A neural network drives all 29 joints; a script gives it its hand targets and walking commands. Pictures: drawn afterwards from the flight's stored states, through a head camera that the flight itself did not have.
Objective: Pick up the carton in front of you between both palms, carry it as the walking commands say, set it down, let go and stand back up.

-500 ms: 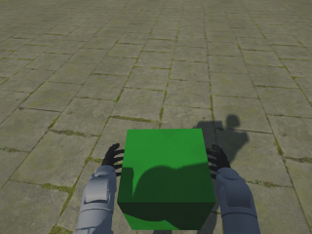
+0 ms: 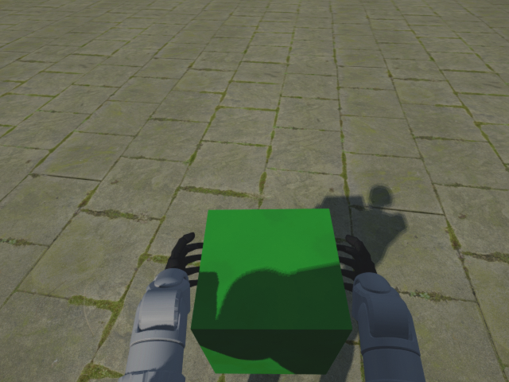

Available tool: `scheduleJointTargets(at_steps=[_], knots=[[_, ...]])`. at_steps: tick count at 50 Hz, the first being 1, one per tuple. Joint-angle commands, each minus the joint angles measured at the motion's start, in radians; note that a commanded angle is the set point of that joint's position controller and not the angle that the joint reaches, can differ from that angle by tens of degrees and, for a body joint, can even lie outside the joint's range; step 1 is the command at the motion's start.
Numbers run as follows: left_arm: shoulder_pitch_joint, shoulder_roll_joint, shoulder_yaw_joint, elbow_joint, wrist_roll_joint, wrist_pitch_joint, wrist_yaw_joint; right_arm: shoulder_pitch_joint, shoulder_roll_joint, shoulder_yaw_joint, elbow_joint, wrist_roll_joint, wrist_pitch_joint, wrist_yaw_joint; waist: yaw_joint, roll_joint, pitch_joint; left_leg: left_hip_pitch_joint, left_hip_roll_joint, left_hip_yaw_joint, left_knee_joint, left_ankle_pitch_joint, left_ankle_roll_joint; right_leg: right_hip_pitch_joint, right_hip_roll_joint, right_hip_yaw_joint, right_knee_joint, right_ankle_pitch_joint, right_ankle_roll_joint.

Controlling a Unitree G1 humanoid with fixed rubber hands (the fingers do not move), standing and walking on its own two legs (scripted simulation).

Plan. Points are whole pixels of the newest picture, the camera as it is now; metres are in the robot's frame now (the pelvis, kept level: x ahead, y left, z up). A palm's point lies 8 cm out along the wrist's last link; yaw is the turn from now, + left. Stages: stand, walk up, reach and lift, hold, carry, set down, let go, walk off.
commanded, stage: carry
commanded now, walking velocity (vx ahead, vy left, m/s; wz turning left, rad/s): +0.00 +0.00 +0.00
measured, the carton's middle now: (269, 295) +0.31 +0.00 -0.04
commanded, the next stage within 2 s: hold in 0.24 s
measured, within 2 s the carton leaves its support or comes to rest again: neither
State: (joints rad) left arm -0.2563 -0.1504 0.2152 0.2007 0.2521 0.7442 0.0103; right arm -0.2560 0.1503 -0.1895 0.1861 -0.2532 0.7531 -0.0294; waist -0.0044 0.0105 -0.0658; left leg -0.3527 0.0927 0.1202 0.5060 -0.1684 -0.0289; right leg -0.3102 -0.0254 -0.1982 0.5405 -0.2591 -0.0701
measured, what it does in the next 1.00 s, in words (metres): shifts its weight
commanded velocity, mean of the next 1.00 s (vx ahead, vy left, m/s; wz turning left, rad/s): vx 0.00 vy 0.00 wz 0.00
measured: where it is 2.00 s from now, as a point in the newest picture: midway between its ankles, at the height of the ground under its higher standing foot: outside the picture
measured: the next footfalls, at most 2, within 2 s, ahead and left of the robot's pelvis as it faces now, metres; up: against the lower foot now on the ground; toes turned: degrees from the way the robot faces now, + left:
none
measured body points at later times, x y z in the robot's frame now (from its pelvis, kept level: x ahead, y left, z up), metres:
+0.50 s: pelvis +0.00 +0.02 +0.01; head -0.02 +0.02 +0.46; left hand +0.33 +0.12 +0.04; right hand +0.28 -0.18 +0.03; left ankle +0.06 +0.15 -0.73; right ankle +0.02 -0.07 -0.73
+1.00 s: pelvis +0.03 +0.08 -0.01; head +0.08 +0.06 +0.44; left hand +0.40 +0.14 -0.01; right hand +0.34 -0.16 -0.02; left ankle +0.06 +0.15 -0.73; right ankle +0.03 -0.07 -0.73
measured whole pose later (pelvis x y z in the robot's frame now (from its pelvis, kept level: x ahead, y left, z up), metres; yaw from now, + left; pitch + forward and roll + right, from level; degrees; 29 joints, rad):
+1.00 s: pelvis +0.03 +0.08 -0.01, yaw -11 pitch +0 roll +0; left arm -0.52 -0.24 0.46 0.54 0.36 0.46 0.06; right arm -0.56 0.12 -0.51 0.60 -0.46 0.43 0.10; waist -0.03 0.03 0.11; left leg -0.32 -0.10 -0.04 0.60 -0.28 0.07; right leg -0.33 0.03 0.12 0.61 -0.29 -0.02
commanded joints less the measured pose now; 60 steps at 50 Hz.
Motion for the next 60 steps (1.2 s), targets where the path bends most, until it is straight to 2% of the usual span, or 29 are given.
scheduleJointTargets(at_steps=[1,12,13,14,16,18,20,25,26,28,30,32,33,35,37,39,41,43,44,45,46,47,48,50,51,54,58,59,60], knots=[[-0.504,-0.893,-0.567,-0.076,-0.257,-0.043,-0.228,-0.507,0.915,0.576,-0.072,0.267,-0.046,0.231,0.002,-0.002,-0.280,0.114,0.061,-0.077,-0.046,0.031,0.021,0.063,-0.159,0.171,-0.153,0.076,0.006],[-0.474,-0.885,-0.586,-0.094,-0.266,-0.034,-0.219,-0.487,0.902,0.591,-0.100,0.280,-0.043,0.227,0.004,-0.012,-0.310,0.114,0.059,-0.069,-0.030,0.057,0.017,0.096,-0.156,0.157,-0.123,0.178,0.010],[-0.401,-0.901,-0.564,-0.103,-0.253,-0.039,-0.243,-0.408,0.966,0.570,-0.050,0.272,-0.057,0.240,0.005,-0.082,-0.233,0.308,-0.232,-0.147,-0.058,0.102,0.047,0.182,0.025,0.355,-0.224,0.258,0.023],[-0.418,-0.880,-0.556,-0.111,-0.250,-0.063,-0.245,-0.429,0.948,0.567,-0.038,0.267,-0.083,0.240,0.030,-0.106,-0.231,0.314,-0.215,-0.157,-0.059,0.091,0.059,0.181,0.012,0.368,-0.219,0.244,0.037],[-0.469,-0.893,-0.552,-0.104,-0.227,-0.079,-0.250,-0.452,0.951,0.543,-0.006,0.243,-0.103,0.246,0.028,-0.069,-0.215,0.303,-0.221,-0.163,-0.073,0.084,0.054,0.194,0.010,0.357,-0.211,0.259,0.051],[-0.545,-0.910,-0.584,-0.143,-0.259,-0.100,-0.269,-0.461,0.959,0.504,-0.001,0.197,-0.116,0.237,-0.027,-0.069,-0.230,0.204,-0.196,-0.185,-0.089,0.033,0.056,0.314,0.029,0.342,-0.200,0.188,0.049],[-0.636,-0.899,-0.609,-0.092,-0.295,-0.105,-0.296,-0.516,1.001,0.492,0.024,0.197,-0.130,0.228,-0.051,-0.033,-0.244,0.143,-0.185,-0.202,-0.110,-0.001,0.051,0.386,0.032,0.331,-0.211,0.129,0.048],[-0.579,-0.952,-0.540,0.052,-0.242,-0.104,-0.290,-0.660,1.033,0.574,0.039,0.289,-0.117,0.272,0.038,-0.007,-0.217,0.106,-0.196,-0.188,-0.126,-0.040,0.047,0.379,0.039,0.349,-0.197,0.041,0.068],[-0.572,-0.943,-0.506,0.061,-0.212,-0.103,-0.284,-0.647,1.032,0.576,0.060,0.289,-0.100,0.282,0.054,-0.040,-0.222,0.123,-0.194,-0.189,-0.127,-0.043,0.051,0.359,0.032,0.349,-0.201,0.024,0.080],[-0.555,-0.964,-0.455,0.122,-0.192,-0.092,-0.280,-0.650,1.018,0.549,0.108,0.277,-0.089,0.303,0.072,-0.073,-0.183,0.158,-0.187,-0.194,-0.137,-0.064,0.057,0.302,0.050,0.323,-0.198,-0.009,0.078],[-0.559,-0.963,-0.430,0.142,-0.172,-0.085,-0.278,-0.657,0.999,0.520,0.115,0.257,-0.084,0.312,0.076,-0.054,-0.169,0.186,-0.173,-0.205,-0.166,-0.074,0.061,0.300,0.054,0.303,-0.194,0.019,0.081],[-0.560,-0.945,-0.401,0.172,-0.160,-0.077,-0.283,-0.634,0.975,0.474,0.158,0.233,-0.076,0.311,0.063,-0.038,-0.114,0.184,-0.171,-0.200,-0.178,-0.079,0.057,0.289,0.064,0.304,-0.192,0.041,0.074],[-0.573,-0.943,-0.388,0.219,-0.151,-0.067,-0.281,-0.623,0.966,0.422,0.206,0.208,-0.076,0.306,0.032,-0.014,-0.093,0.202,-0.169,-0.203,-0.181,-0.087,0.057,0.270,0.067,0.305,-0.195,0.041,0.068],[-0.608,-0.983,-0.417,0.186,-0.178,-0.067,-0.270,-0.635,0.935,0.404,0.193,0.203,-0.087,0.311,0.012,0.041,-0.085,0.243,-0.154,-0.221,-0.177,-0.055,0.044,0.240,0.079,0.297,-0.171,0.077,0.049],[-0.628,-1.005,-0.407,0.195,-0.182,-0.070,-0.255,-0.660,0.900,0.350,0.219,0.171,-0.105,0.315,-0.012,0.043,-0.083,0.307,-0.135,-0.240,-0.172,0.006,0.031,0.170,0.096,0.281,-0.156,0.085,0.035],[-0.718,-1.033,-0.383,0.226,-0.179,-0.090,-0.239,-0.676,0.828,0.256,0.281,0.105,-0.139,0.314,-0.070,0.100,-0.043,0.284,-0.110,-0.269,-0.176,-0.014,0.000,0.149,0.111,0.275,-0.129,0.059,0.018],[-0.773,-1.034,-0.306,0.271,-0.155,-0.136,-0.211,-0.759,0.775,0.158,0.325,0.043,-0.197,0.320,-0.068,0.099,-0.036,0.283,-0.067,-0.343,-0.166,-0.080,-0.008,0.078,0.126,0.254,-0.062,0.000,0.023],[-0.788,-1.001,-0.204,0.366,-0.100,-0.201,-0.170,-0.834,0.681,0.041,0.413,-0.026,-0.264,0.316,-0.077,0.120,-0.015,0.221,-0.066,-0.353,-0.121,-0.099,-0.021,0.016,0.126,0.249,-0.017,-0.036,0.017],[-0.772,-0.970,-0.151,0.396,-0.076,-0.240,-0.150,-0.838,0.649,0.016,0.432,-0.044,-0.300,0.311,-0.052,0.090,-0.023,0.210,-0.057,-0.372,-0.099,-0.103,-0.020,-0.029,0.122,0.255,0.023,-0.033,0.016],[-0.749,-0.944,-0.145,0.375,-0.056,-0.280,-0.124,-0.786,0.624,-0.028,0.475,-0.076,-0.339,0.313,-0.064,0.093,-0.019,0.203,-0.065,-0.364,-0.059,-0.013,-0.030,-0.080,0.118,0.266,0.041,-0.014,0.007],[-0.739,-0.911,-0.126,0.389,-0.045,-0.324,-0.105,-0.795,0.601,-0.011,0.441,-0.076,-0.384,0.312,-0.063,0.061,-0.066,0.249,-0.082,-0.344,0.002,0.157,-0.029,-0.158,0.117,0.275,0.040,0.021,0.007],[-0.700,-0.876,-0.117,0.369,-0.026,-0.372,-0.086,-0.777,0.613,0.000,0.461,-0.059,-0.415,0.315,-0.014,0.039,-0.143,0.259,-0.088,-0.333,0.039,0.291,-0.019,-0.174,0.114,0.288,0.054,0.075,0.018],[-0.697,-0.854,-0.106,0.376,-0.018,-0.409,-0.074,-0.737,0.602,-0.001,0.475,-0.078,-0.450,0.313,-0.044,0.008,-0.215,0.273,-0.086,-0.329,0.077,0.410,-0.014,-0.223,0.124,0.291,0.064,0.121,0.025],[-0.606,-0.815,-0.083,0.395,0.026,-0.475,-0.069,-0.698,0.608,0.034,0.485,-0.069,-0.505,0.299,0.018,0.001,-0.294,0.167,-0.110,-0.295,0.122,0.544,-0.003,-0.202,0.123,0.304,0.100,0.226,0.040],[-0.599,-0.816,-0.079,0.404,0.018,-0.507,-0.067,-0.669,0.609,0.053,0.502,-0.081,-0.529,0.288,0.010,-0.028,-0.353,0.162,-0.117,-0.292,0.147,0.589,-0.009,-0.204,0.136,0.297,0.121,0.276,0.042],[-0.617,-0.779,-0.122,0.378,0.024,-0.592,-0.056,-0.740,0.600,0.172,0.470,-0.008,-0.612,0.269,0.077,-0.039,-0.460,0.127,-0.145,-0.263,0.201,0.636,-0.012,-0.261,0.138,0.308,0.155,0.336,0.057],[-0.722,-0.826,-0.270,0.346,-0.054,-0.678,-0.066,-0.839,0.667,0.323,0.446,0.087,-0.703,0.226,0.080,-0.041,-0.697,0.077,-0.170,-0.250,0.329,0.646,0.004,-0.403,0.156,0.299,0.255,0.381,0.073],[-0.737,-0.838,-0.287,0.363,-0.061,-0.684,-0.072,-0.842,0.682,0.350,0.453,0.089,-0.714,0.209,0.059,-0.051,-0.743,0.036,-0.175,-0.247,0.365,0.640,0.004,-0.439,0.162,0.292,0.274,0.400,0.073],[-0.772,-0.829,-0.351,0.301,-0.093,-0.697,-0.084,-0.848,0.735,0.387,0.410,0.117,-0.723,0.188,0.075,-0.050,-0.863,0.002,-0.188,-0.225,0.399,0.615,0.002,-0.379,0.165,0.299,0.312,0.449,0.085]])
